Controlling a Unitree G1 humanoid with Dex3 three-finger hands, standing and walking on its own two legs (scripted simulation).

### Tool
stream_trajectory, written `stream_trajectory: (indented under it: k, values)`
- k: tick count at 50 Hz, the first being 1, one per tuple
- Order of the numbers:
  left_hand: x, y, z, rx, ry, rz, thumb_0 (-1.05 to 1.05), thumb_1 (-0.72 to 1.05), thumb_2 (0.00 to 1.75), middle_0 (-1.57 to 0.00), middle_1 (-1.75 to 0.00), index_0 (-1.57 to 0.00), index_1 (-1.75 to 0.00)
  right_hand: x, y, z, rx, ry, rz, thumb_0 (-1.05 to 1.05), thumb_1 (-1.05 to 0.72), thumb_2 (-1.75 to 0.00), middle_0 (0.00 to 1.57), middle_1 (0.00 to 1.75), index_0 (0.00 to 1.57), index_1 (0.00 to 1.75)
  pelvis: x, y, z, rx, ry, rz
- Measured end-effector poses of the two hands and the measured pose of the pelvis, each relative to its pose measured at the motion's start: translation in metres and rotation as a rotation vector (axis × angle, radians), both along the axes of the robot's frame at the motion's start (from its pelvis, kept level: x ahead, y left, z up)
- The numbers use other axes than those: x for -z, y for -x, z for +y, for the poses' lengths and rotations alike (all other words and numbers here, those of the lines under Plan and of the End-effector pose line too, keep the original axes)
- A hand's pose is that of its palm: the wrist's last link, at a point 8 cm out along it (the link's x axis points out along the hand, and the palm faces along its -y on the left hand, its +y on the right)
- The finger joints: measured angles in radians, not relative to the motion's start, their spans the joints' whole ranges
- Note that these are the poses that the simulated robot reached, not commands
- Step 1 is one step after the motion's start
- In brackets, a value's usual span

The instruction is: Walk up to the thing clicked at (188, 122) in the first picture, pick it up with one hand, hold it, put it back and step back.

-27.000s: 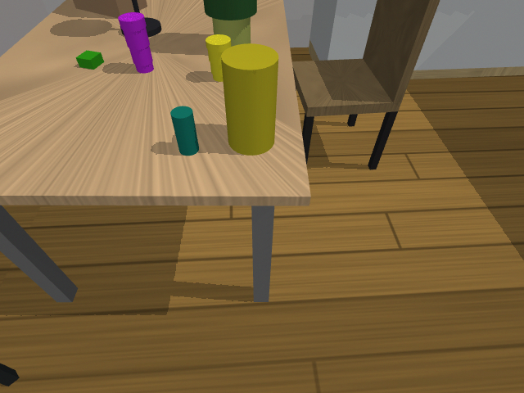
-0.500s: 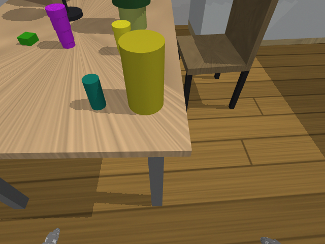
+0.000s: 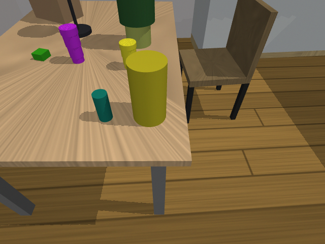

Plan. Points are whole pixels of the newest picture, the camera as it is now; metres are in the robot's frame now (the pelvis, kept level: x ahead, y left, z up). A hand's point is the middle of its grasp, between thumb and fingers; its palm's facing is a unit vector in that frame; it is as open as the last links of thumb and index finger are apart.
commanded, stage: stand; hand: left
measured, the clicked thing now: (102, 106) +0.54 +0.21 +0.02
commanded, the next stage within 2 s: step back in 1.98 s
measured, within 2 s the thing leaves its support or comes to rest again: neither
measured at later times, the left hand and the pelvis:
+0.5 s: hand out of the picture +0.05 +0.26 -0.16, palm faces -0.03 -0.94 -0.34, open 7.4 cm; pelvis +0.00 +0.01 +0.01, yaw +0 degrees
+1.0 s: hand out of the picture +0.08 +0.26 -0.15, palm faces -0.04 -0.94 -0.34, open 7.4 cm; pelvis +0.01 +0.01 +0.01, yaw -1 degrees
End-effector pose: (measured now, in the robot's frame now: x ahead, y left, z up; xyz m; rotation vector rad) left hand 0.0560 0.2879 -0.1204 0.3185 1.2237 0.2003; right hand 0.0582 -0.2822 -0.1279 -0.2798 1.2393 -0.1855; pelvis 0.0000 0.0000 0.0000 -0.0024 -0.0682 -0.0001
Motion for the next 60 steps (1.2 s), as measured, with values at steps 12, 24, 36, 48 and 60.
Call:
stream_trajectory:
  k: [12,24,36,48,60]
  values:
    - [-0.003,0.004,0.007,-0.004,-0.001,0.02,0.0,0.89,0.89,-0.2,-0.3,-0.2,-0.3,-0.006,0.014,-0.005,0.023,0.014,0.028,0.0,-0.91,-0.89,0.2,0.3,0.2,0.3,-0.004,0.007,0.003,0.002,0.002,-0.002]
    - [-0.002,0.01,0.012,-0.015,0.005,0.062,0.0,0.9,0.9,-0.2,-0.3,-0.2,-0.3,-0.006,0.021,-0.003,0.028,0.017,0.062,0.0,-0.91,-0.89,0.2,0.3,0.2,0.3,-0.006,0.004,0.007,0.008,-0.001,0.005]
    - [-0.003,-0.003,0.013,-0.002,0.008,0.05,0.0,0.91,0.9,-0.2,-0.3,-0.2,-0.3,-0.008,0.004,0.001,0.022,0.015,0.029,0.0,-0.91,-0.89,0.2,0.3,0.2,0.3,-0.007,-0.001,0.01,0.012,-0.002,0.012]
    - [-0.003,-0.014,0.015,0.002,0.008,0.049,0.0,0.91,0.9,-0.2,-0.3,-0.2,-0.3,-0.011,-0.005,-0.001,0.021,0.023,0.032,0.0,-0.91,-0.89,0.2,0.3,0.2,0.3,-0.007,-0.01,0.011,0.013,-0.003,0.024]
    - [-0.005,-0.026,0.016,0.006,0.006,0.03,0.0,0.91,0.9,-0.2,-0.3,-0.2,-0.3,-0.012,-0.015,-0.002,0.019,0.027,0.014,0.0,-0.91,-0.89,0.2,0.3,0.2,0.3,-0.007,-0.014,0.011,0.013,-0.002,0.022]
